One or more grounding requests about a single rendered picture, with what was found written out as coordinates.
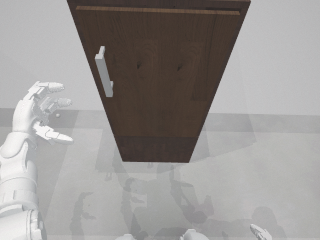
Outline robot right hand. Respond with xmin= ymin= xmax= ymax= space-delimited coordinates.
xmin=250 ymin=224 xmax=272 ymax=240

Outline robot left hand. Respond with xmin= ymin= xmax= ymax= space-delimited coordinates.
xmin=12 ymin=81 xmax=74 ymax=145

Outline handle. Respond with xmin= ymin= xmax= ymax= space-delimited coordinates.
xmin=95 ymin=46 xmax=114 ymax=97

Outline robot left upper arm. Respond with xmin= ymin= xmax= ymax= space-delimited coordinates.
xmin=0 ymin=209 xmax=47 ymax=240

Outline robot right shin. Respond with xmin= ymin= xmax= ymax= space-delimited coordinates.
xmin=184 ymin=229 xmax=196 ymax=235

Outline robot left forearm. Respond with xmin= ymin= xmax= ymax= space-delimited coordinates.
xmin=0 ymin=131 xmax=39 ymax=218

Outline cupboard door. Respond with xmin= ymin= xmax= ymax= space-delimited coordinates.
xmin=75 ymin=6 xmax=240 ymax=138

